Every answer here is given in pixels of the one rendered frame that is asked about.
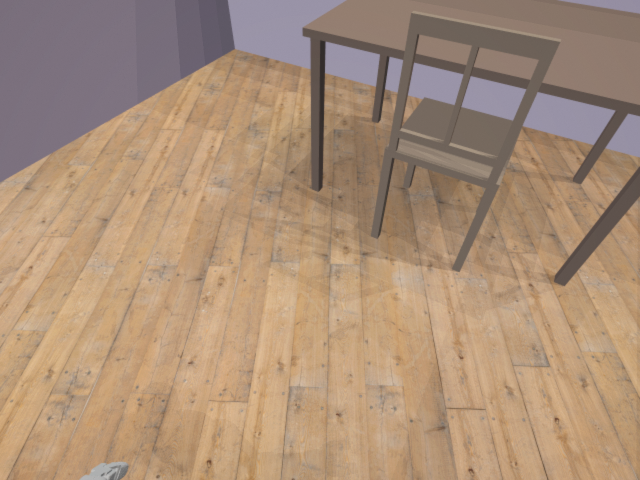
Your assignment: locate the table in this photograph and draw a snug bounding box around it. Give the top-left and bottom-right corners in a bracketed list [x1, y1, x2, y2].
[302, 0, 640, 286]

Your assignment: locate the chair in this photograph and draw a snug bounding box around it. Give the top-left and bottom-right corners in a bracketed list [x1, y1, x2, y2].
[371, 11, 561, 272]

